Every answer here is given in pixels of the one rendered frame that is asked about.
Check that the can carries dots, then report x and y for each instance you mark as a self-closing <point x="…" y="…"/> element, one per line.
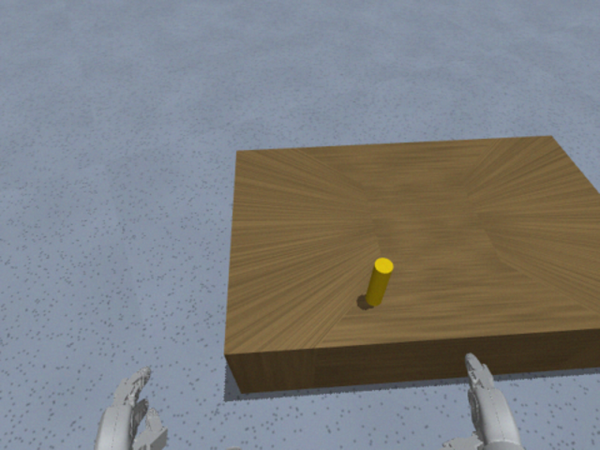
<point x="381" y="273"/>

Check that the right robot hand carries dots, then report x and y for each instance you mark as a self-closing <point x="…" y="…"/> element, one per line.
<point x="491" y="414"/>

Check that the left robot hand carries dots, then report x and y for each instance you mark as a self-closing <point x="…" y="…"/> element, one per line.
<point x="118" y="424"/>

